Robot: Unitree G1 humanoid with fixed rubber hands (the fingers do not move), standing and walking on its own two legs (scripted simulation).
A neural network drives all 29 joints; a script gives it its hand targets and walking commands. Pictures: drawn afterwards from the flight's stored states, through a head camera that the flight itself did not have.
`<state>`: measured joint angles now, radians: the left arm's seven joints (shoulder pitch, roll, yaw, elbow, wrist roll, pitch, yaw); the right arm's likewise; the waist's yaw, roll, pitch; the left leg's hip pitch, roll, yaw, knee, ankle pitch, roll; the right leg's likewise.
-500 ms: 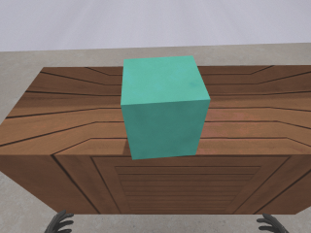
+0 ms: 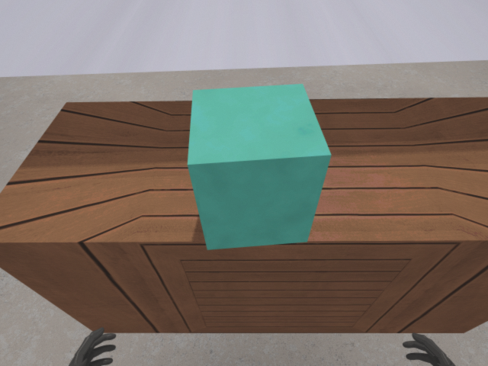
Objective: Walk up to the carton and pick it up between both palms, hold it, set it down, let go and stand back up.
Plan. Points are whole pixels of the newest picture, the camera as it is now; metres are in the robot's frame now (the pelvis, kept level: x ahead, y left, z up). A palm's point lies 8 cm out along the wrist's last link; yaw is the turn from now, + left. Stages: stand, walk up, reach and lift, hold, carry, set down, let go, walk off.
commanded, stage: stand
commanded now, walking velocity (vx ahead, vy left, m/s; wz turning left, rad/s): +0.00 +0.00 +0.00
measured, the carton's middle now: (253, 170) +0.46 +0.03 +0.05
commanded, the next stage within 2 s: none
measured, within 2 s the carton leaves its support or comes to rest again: neither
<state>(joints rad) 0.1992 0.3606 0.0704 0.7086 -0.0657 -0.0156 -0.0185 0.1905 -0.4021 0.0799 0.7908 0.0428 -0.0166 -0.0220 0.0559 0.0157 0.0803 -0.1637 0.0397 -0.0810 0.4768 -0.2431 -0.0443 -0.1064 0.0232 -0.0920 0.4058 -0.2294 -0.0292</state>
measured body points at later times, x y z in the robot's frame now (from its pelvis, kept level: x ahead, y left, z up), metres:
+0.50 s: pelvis +0.00 +0.00 +0.00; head +0.01 +0.00 +0.45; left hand +0.12 +0.31 -0.09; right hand +0.14 -0.29 -0.10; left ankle +0.02 +0.15 -0.74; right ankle +0.00 -0.10 -0.74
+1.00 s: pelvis +0.00 +0.00 +0.00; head +0.01 +0.00 +0.45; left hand +0.12 +0.31 -0.09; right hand +0.14 -0.29 -0.10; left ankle +0.02 +0.15 -0.74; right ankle +0.00 -0.10 -0.74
